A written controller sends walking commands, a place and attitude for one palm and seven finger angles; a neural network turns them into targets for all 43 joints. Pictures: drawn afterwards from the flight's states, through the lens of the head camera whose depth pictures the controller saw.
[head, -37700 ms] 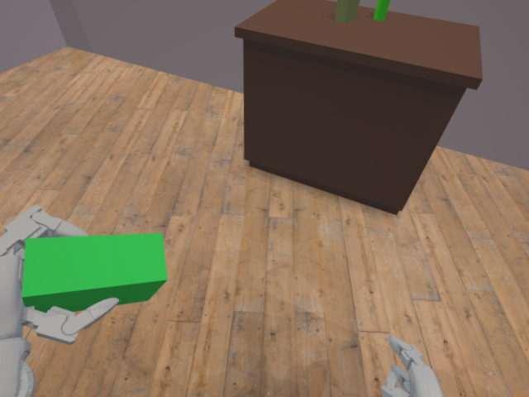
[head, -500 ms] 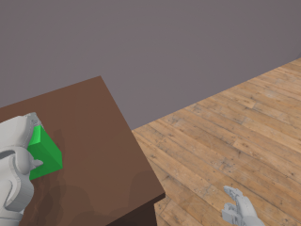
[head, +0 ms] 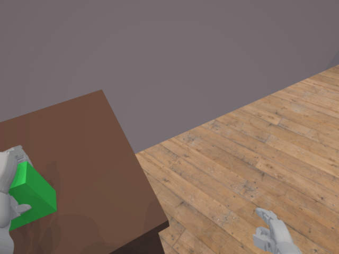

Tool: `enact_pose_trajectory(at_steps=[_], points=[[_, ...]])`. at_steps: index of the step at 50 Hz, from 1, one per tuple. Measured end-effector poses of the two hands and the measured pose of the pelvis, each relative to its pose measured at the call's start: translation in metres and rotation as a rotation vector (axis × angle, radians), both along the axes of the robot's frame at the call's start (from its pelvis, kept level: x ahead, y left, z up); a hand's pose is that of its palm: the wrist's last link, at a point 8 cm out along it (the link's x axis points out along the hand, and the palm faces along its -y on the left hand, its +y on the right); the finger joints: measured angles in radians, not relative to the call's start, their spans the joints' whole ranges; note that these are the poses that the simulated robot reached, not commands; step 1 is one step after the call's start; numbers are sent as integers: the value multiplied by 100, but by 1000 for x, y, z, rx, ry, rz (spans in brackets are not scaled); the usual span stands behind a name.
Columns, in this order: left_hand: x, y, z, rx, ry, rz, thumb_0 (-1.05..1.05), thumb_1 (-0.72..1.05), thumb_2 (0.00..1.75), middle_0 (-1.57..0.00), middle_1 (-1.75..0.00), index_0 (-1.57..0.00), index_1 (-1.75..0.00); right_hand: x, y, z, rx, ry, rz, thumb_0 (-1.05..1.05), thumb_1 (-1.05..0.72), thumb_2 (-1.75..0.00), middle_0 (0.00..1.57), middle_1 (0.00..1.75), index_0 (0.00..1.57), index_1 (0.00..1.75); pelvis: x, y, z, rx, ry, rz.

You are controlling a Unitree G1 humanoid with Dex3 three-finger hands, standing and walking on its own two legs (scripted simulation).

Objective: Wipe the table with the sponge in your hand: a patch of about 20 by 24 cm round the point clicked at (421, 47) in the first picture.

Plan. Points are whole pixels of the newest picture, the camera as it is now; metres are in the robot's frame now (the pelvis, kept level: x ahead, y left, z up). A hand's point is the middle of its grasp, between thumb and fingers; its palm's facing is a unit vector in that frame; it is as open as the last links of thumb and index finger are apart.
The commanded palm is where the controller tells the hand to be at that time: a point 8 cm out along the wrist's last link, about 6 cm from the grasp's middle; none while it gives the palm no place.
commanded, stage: wipe back along the first lane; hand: left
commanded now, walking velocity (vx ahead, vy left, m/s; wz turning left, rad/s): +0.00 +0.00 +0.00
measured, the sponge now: (23, 202) +0.18 +0.36 +0.06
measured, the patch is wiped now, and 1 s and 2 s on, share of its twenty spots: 1.00 1.00 1.00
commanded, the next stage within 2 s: lift the sponge slowly off the table in 0.64 s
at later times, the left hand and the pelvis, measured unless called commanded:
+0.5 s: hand (11, 208) +0.15 +0.32 +0.12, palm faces +0.10 -0.08 -0.99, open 10.1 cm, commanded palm +0.09 +0.31 +0.15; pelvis +0.00 +0.00 +0.00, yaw -1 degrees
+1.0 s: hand (9, 217) +0.13 +0.31 +0.12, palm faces +0.11 -0.10 -0.99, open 10.0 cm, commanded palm +0.08 +0.31 +0.17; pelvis -0.01 +0.00 +0.00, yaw -2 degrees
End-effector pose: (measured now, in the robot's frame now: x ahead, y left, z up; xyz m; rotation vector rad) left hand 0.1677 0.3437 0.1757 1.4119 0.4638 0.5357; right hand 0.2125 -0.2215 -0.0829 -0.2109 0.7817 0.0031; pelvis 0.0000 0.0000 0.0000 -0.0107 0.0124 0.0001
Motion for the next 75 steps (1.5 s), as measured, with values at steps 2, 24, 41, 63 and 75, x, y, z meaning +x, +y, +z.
enact_pose_trajectory(at_steps=[2,24,41,63,75], points=[[-4,-3,0,1,-2,2,-2,-49,108,-66,-140,-70,-143,1,-1,0,0,-2,0,1,-90,-90,20,30,20,30,1,-1,0,0,1,0],[-41,-30,0,3,-27,-44,-2,-50,108,-67,-139,-72,-142,4,13,5,40,-51,-7,1,-90,-90,20,30,20,30,-3,4,-2,0,-11,-19],[-59,-39,-1,-8,-47,-41,-1,-50,107,-67,-139,-72,-142,2,26,12,65,-76,18,1,-90,-90,20,30,20,30,-13,8,1,2,-35,-27],[-68,-46,4,-41,-18,-58,-1,-52,107,-70,-136,-75,-138,11,19,20,28,-98,48,1,-90,-90,20,30,20,30,-14,-2,2,5,-60,-19],[-68,-50,14,-14,-45,-58,-2,-53,107,-72,-134,-77,-136,16,22,21,30,-118,78,1,-90,-90,20,30,20,30,-18,-10,2,7,-73,-4]])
